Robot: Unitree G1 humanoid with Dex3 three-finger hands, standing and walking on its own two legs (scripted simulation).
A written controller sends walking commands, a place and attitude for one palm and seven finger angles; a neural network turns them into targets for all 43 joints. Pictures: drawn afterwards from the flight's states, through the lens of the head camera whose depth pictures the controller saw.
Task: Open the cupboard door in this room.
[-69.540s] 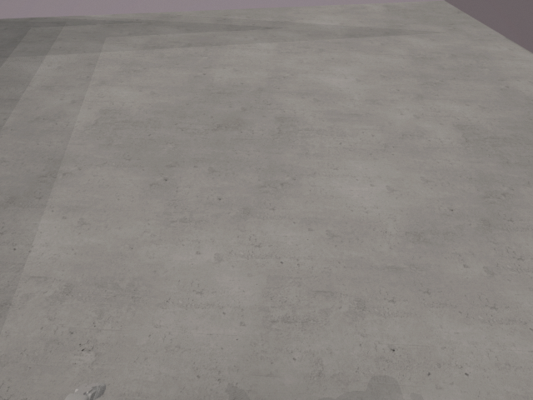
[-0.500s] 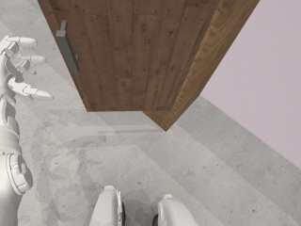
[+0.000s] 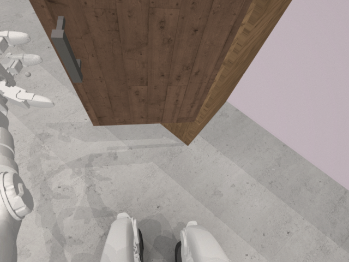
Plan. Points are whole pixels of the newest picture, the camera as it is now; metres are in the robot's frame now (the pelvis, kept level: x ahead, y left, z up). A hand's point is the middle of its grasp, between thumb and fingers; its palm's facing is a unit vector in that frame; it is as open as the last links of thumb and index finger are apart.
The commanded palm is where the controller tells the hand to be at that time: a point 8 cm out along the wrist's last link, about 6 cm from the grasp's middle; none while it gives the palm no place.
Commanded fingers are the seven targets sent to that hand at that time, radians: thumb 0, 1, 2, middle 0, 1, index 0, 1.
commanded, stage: move the hooked fingers beside the handle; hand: left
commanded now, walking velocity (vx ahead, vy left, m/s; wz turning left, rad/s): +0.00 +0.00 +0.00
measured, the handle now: (70, 52) +0.55 +0.21 +0.06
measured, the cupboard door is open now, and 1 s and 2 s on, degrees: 45 45 45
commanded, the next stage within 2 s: slide the fingers in behind the handle in 0.50 s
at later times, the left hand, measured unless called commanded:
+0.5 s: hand (27, 76) +0.48 +0.27 +0.07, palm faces +0.09 -1.00 -0.02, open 14.0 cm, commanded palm +0.47 +0.31 +0.07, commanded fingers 0.00 -0.50 0.30 -0.30 -1.20 -0.30 -1.20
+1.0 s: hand (40, 74) +0.49 +0.26 +0.07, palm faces +0.07 -1.00 +0.00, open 14.0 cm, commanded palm +0.47 +0.28 +0.07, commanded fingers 0.00 -0.50 0.30 -0.30 -1.20 -0.30 -1.20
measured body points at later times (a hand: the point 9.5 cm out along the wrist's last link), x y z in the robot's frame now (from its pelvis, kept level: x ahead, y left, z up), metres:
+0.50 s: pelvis +0.00 -0.01 +0.00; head +0.14 +0.03 +0.43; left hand +0.47 +0.33 +0.07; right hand +0.04 -0.28 -0.10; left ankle +0.06 +0.09 -0.63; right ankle -0.01 -0.12 -0.63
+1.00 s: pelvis +0.00 -0.01 +0.00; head +0.14 +0.04 +0.42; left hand +0.48 +0.31 +0.07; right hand +0.02 -0.28 -0.10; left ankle +0.06 +0.09 -0.63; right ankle -0.01 -0.12 -0.63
